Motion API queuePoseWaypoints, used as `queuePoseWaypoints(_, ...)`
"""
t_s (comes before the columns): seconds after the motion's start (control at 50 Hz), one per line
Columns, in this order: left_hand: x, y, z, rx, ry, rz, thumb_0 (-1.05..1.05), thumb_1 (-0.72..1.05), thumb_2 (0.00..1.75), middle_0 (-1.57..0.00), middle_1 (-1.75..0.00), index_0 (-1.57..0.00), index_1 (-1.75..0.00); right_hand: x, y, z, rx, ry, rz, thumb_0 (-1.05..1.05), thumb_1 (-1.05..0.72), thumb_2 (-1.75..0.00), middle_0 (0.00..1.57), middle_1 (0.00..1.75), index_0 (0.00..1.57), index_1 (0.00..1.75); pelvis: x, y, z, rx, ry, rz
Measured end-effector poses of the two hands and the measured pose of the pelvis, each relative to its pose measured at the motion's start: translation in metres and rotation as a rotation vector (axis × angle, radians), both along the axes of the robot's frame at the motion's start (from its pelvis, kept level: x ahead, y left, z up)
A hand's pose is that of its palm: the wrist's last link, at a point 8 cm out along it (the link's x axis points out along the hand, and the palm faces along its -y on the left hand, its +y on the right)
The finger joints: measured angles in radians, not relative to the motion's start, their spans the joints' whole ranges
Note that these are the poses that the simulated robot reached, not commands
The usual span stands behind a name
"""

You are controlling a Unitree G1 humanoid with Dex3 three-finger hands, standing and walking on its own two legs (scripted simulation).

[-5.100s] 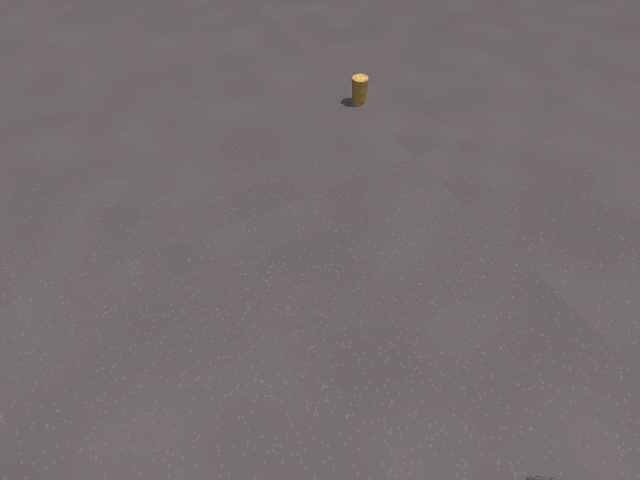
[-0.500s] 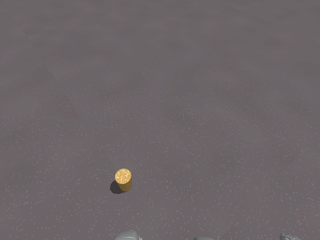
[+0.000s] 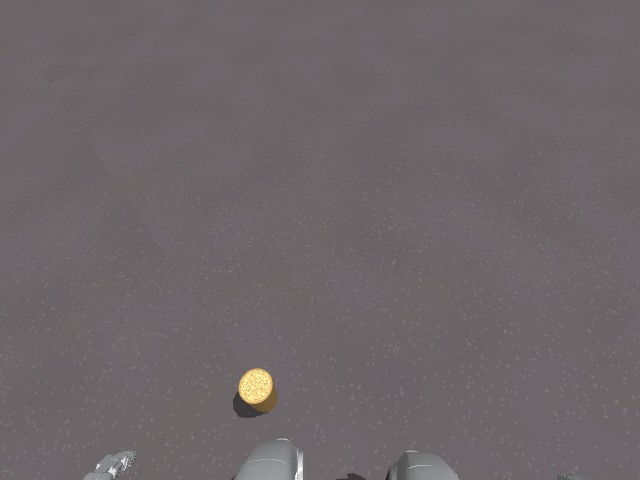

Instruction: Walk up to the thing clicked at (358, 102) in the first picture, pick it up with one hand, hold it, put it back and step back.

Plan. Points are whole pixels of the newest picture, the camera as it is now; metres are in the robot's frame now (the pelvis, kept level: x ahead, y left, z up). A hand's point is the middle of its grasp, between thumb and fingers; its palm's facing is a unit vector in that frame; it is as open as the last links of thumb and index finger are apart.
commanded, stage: walk up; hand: left
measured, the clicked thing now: (261, 393) +0.38 +0.25 -0.68
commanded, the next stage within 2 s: stand in 1.34 s
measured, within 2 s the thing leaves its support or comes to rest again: neither
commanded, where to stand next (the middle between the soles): +0.09 +0.01 m, yaw +0 degrees
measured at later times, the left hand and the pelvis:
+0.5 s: hand out of the picture +0.09 +0.29 -0.15, palm faces +0.00 -0.94 -0.34, open 7.4 cm; pelvis +0.04 +0.02 +0.01, yaw +0 degrees
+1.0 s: hand out of the picture +0.12 +0.27 -0.13, palm faces -0.01 -0.94 -0.34, open 7.4 cm; pelvis +0.04 +0.02 +0.02, yaw +0 degrees
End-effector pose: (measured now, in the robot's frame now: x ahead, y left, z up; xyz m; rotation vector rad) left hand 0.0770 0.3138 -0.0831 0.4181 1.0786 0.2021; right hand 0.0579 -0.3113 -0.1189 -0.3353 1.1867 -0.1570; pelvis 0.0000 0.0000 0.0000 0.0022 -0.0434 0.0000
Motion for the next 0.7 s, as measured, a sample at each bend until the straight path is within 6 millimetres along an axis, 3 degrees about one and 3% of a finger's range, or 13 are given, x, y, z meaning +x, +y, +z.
queuePoseWaypoints(0.14, 0.018, 0.021, -0.027, -0.024, 0.03, 0.034, 0.0, 0.9, 0.9, -0.2, -0.3, -0.21, -0.3, 0.031, 0.018, 0.0, -0.041, -0.027, -0.004, 0.0, -0.9, -0.9, 0.21, 0.3, 0.2, 0.3, 0.016, 0.019, -0.012, 0.007, -0.006, -0.004)
queuePoseWaypoints(0.28, 0.022, 0.021, -0.04, -0.082, 0.081, 0.066, 0.0, 0.9, 0.9, -0.2, -0.3, -0.21, -0.3, 0.054, 0.036, 0.012, -0.036, -0.014, 0.009, 0.0, -0.9, -0.9, 0.21, 0.3, 0.2, 0.3, 0.026, 0.026, -0.004, -0.023, -0.003, 0.004)
queuePoseWaypoints(0.52, 0.009, 0.016, -0.028, -0.088, 0.163, 0.116, 0.0, 0.9, 0.9, -0.2, -0.3, -0.21, -0.3, 0.102, 0.047, 0.024, 0.002, -0.058, 0.037, 0.0, -0.9, -0.9, 0.21, 0.3, 0.21, 0.3, 0.036, 0.024, 0.013, -0.015, -0.003, 0.008)
queuePoseWaypoints(0.7, 0.017, 0.012, -0.016, -0.076, 0.159, 0.117, 0.0, 0.9, 0.9, -0.2, -0.3, -0.21, -0.3, 0.106, 0.042, 0.025, 0.02, -0.047, 0.02, 0.0, -0.9, -0.9, 0.21, 0.3, 0.2, 0.3, 0.038, 0.02, 0.02, -0.01, 0.0, 0.008)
